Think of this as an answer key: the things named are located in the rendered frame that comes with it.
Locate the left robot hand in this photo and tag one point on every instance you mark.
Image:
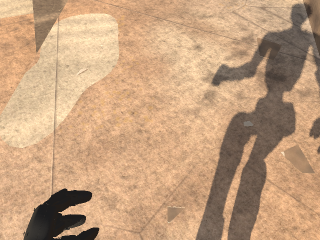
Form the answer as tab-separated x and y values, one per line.
46	221

